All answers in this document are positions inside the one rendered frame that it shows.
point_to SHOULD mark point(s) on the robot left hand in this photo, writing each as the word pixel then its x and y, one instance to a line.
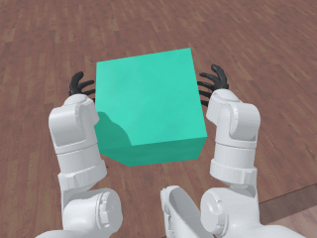
pixel 75 87

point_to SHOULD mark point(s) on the robot right shin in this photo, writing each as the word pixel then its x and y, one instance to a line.
pixel 168 225

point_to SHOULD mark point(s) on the right robot forearm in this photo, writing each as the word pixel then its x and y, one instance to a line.
pixel 236 140

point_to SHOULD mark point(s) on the robot right thigh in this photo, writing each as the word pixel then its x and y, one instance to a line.
pixel 185 215

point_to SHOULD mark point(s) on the robot right hand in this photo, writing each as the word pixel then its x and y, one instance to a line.
pixel 220 82

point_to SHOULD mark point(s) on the robot right upper arm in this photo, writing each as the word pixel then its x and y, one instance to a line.
pixel 229 212

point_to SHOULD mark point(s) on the carton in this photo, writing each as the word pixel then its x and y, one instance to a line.
pixel 149 109

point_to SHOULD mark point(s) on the left robot forearm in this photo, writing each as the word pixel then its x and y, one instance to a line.
pixel 75 143

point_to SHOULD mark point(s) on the robot left upper arm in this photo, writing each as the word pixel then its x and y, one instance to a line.
pixel 95 213

